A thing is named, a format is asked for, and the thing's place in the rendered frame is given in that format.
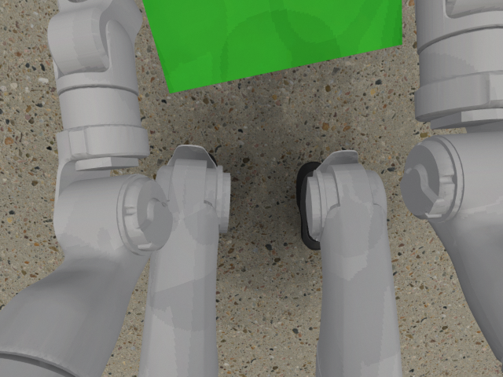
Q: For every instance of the robot right upper arm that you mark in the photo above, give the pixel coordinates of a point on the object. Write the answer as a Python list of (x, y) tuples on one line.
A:
[(455, 181)]

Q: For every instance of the robot right forearm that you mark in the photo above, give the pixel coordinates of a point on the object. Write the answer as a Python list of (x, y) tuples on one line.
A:
[(460, 48)]

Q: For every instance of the carton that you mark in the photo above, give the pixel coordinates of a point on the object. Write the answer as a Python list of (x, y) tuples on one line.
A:
[(205, 42)]

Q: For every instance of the robot left upper arm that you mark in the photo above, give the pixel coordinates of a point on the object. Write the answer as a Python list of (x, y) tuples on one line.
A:
[(67, 324)]

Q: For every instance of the robot right thigh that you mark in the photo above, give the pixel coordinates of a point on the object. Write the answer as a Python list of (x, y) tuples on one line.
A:
[(359, 334)]

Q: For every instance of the robot left forearm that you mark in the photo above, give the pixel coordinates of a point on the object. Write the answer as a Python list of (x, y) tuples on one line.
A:
[(92, 46)]

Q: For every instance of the robot left thigh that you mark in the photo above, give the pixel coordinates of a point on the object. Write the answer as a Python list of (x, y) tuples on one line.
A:
[(179, 334)]

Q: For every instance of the robot thigh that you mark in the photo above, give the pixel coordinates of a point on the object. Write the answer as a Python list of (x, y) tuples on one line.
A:
[(179, 334), (359, 334)]

